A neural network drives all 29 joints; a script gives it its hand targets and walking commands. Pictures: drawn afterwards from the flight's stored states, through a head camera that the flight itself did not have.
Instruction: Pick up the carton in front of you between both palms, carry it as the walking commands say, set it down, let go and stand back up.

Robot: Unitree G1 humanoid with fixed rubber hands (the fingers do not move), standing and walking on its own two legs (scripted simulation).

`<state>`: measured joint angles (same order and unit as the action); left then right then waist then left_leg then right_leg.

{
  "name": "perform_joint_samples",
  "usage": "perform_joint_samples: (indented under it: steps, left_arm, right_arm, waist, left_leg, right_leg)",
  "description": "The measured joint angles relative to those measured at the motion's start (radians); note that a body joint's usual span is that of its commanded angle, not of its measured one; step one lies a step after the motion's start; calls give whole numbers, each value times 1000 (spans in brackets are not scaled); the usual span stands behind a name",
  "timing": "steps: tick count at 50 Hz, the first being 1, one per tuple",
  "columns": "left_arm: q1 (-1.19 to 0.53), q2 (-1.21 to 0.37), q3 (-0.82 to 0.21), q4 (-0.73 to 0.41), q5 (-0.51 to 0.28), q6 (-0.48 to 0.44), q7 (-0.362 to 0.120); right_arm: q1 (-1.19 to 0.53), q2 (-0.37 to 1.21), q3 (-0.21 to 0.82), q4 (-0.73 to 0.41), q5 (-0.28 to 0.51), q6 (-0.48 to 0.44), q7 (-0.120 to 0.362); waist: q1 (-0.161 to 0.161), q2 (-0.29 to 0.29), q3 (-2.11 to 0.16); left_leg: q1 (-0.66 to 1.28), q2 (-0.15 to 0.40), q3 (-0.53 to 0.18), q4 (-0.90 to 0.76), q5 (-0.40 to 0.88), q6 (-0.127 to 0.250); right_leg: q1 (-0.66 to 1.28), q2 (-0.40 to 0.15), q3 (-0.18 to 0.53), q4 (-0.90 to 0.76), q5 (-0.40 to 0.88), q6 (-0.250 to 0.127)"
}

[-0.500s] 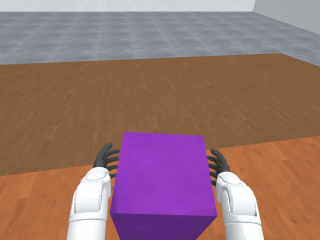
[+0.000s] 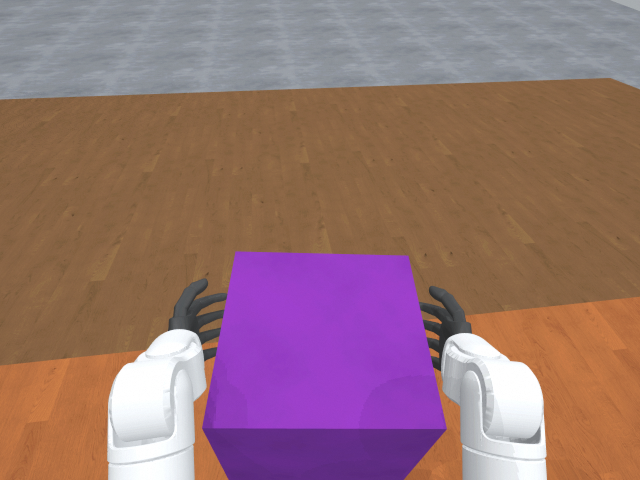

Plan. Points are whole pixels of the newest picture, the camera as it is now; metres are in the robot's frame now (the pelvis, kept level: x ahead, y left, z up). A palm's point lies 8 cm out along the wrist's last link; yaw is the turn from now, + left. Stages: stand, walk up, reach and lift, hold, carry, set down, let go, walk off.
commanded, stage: carry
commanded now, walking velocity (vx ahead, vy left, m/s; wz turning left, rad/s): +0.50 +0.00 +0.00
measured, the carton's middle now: (318, 377) +0.27 +0.01 +0.01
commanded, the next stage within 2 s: none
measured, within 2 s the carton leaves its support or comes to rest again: neither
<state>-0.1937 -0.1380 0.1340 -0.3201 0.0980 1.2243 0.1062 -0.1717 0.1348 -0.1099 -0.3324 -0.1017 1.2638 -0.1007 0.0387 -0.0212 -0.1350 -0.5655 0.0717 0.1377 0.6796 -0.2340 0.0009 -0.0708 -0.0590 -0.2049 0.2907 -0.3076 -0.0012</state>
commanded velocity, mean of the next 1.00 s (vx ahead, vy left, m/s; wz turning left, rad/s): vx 0.50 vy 0.00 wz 0.00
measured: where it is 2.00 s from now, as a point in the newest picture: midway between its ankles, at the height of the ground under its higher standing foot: (298, 257)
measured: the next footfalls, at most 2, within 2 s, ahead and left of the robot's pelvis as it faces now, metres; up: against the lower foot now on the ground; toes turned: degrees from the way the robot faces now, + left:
left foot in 0.10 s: +0.24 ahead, +0.11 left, +0.00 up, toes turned +11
right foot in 0.62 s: +0.58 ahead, -0.08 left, +0.00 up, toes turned -12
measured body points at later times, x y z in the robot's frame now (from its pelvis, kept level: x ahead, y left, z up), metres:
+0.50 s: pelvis +0.31 +0.04 +0.00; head +0.31 +0.05 +0.45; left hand +0.60 +0.18 +0.09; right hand +0.57 -0.13 +0.09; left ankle +0.20 +0.11 -0.74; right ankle +0.46 -0.10 -0.70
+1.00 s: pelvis +0.61 +0.02 +0.00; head +0.61 +0.01 +0.45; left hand +0.93 +0.18 +0.10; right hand +0.93 -0.12 +0.09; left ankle +0.77 +0.16 -0.70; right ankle +0.54 -0.07 -0.74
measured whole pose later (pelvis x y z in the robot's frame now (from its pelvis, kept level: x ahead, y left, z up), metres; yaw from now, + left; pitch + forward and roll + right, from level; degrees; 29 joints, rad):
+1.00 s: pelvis +0.61 +0.02 +0.00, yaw +0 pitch +2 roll +0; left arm -0.37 -0.09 0.14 -0.16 0.07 1.15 0.12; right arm -0.33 0.09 -0.15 -0.21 -0.10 1.21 -0.11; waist 0.05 0.02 -0.07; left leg -0.62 0.10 0.09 0.65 -0.11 0.03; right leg -0.10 -0.03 -0.21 0.35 -0.30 -0.03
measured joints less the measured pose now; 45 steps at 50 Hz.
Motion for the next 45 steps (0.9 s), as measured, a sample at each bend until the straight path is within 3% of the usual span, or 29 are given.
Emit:
perform_joint_samples:
  steps: [3,5,7,9,12,17,21,26,30,32,33,35,37,40,45]
  left_arm:
    - [-22,-4,9,-8,2,1,-1]
    - [-34,-6,18,-19,2,0,-3]
    - [-39,5,32,-12,-3,-10,-6]
    - [-40,11,37,9,-2,-13,-9]
    - [-12,-6,27,13,14,-20,-10]
    - [14,2,-23,3,19,-49,-17]
    - [25,3,-40,-33,28,-53,-19]
    - [41,5,-38,-82,28,-37,-18]
    - [38,5,-26,-67,22,-15,-14]
    - [18,2,-24,-20,19,-21,-14]
    - [6,0,-24,10,18,-29,-14]
    - [-2,-1,-22,45,17,-34,-14]
    - [5,0,-16,52,15,-37,-13]
    - [9,1,0,55,9,-48,-10]
    - [-37,4,14,78,6,-77,-9]
  right_arm:
    - [-11,2,-3,-8,-4,-9,5]
    - [-28,4,-6,-14,-7,-9,5]
    - [-46,8,4,12,-17,-25,7]
    - [-54,10,6,42,-21,-30,7]
    - [-21,4,7,41,-14,-35,9]
    - [35,-3,12,-12,-10,-55,10]
    - [46,-4,12,-40,0,-66,11]
    - [31,-3,23,-61,1,-46,11]
    - [27,-3,27,-41,-6,-27,11]
    - [20,-7,15,-23,-13,-21,12]
    - [16,-7,3,-14,-15,-18,11]
    - [12,0,-13,4,-22,-12,12]
    - [8,-1,-8,22,-25,-13,13]
    - [1,-1,6,47,-28,-33,12]
    - [-41,3,-15,68,-27,-67,12]
  waist:
    - [1,4,16]
    - [3,6,29]
    - [-14,-13,40]
    - [-31,-3,62]
    - [-45,15,79]
    - [-74,35,77]
    - [-79,30,62]
    - [-63,29,52]
    - [-53,45,45]
    - [-34,65,43]
    - [-18,70,51]
    - [-4,61,69]
    - [3,49,83]
    - [1,38,84]
    - [-2,31,68]
  left_leg:
    - [12,-14,60,-123,82,18]
    - [72,-28,99,-208,99,31]
    - [74,-39,122,-136,137,80]
    - [102,-38,126,-118,70,107]
    - [190,-38,131,-216,60,94]
    - [334,-45,118,-356,46,87]
    - [451,-61,106,-419,2,71]
    - [593,-64,91,-450,-87,35]
    - [684,-37,71,-356,-221,-5]
    - [621,9,61,-110,-263,-10]
    - [544,13,19,73,-252,-6]
    - [365,-17,-61,404,-229,9]
    - [223,-26,-79,534,-189,25]
    - [71,1,-74,476,-92,34]
    - [-38,39,-66,173,-2,18]
  right_leg:
    - [72,-16,-2,8,-64,33]
    - [87,-35,4,108,-148,54]
    - [5,-76,39,374,-194,51]
    - [-146,-43,111,687,-175,34]
    - [-340,-15,122,866,-88,3]
    - [-515,-24,93,712,56,3]
    - [-571,-34,86,546,148,-2]
    - [-551,-23,32,322,278,-21]
    - [-424,9,-23,188,261,-38]
    - [-391,25,-40,221,233,-62]
    - [-394,26,-44,264,197,-79]
    - [-367,22,-45,269,151,-96]
    - [-316,20,-41,219,146,-88]
    - [-239,24,-37,141,138,-79]
    - [-132,27,-24,72,92,-61]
